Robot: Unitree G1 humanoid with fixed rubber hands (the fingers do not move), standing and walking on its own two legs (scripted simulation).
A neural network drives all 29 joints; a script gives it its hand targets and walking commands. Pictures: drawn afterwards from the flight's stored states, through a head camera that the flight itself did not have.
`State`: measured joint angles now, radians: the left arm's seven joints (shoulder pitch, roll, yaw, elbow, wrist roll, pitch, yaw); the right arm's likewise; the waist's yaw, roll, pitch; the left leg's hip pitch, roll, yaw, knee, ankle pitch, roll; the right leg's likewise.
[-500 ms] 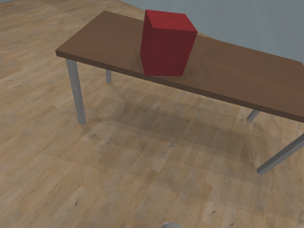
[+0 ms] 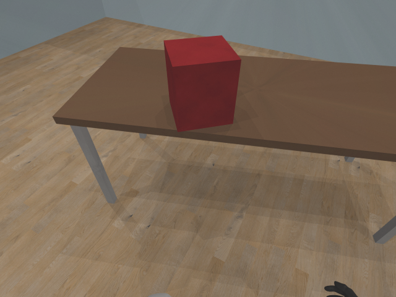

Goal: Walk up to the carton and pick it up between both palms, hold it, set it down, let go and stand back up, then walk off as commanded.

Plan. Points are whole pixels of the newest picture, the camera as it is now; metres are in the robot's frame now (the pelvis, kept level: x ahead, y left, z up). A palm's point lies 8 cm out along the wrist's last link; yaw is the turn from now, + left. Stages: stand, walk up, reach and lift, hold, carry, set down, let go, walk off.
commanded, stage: walk up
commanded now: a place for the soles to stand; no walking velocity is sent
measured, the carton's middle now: (199, 83) +0.81 +0.03 +0.03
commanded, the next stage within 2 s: none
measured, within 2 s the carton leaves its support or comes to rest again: neither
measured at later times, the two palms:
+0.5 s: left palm (38, 263) +0.24 +0.40 -0.11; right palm (299, 252) +0.25 -0.19 -0.04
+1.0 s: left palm (72, 218) +0.35 +0.35 -0.10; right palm (307, 224) +0.33 -0.24 -0.07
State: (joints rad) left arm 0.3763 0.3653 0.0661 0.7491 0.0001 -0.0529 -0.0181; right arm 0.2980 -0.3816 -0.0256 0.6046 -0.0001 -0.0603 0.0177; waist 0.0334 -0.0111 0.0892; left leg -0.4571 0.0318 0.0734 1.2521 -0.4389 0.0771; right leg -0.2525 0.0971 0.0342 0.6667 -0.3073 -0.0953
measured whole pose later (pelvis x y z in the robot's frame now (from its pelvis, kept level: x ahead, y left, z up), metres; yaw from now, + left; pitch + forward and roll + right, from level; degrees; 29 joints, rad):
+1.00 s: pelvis +0.27 +0.06 +0.00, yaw -4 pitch -3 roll +2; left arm 0.36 0.37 0.05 0.76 0.00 -0.02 -0.03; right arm 0.40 -0.37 -0.03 0.61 0.00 -0.09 0.02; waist 0.00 -0.07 0.04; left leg -0.14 0.00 0.14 0.57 -0.39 0.03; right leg -0.45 -0.06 0.07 0.79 -0.29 -0.01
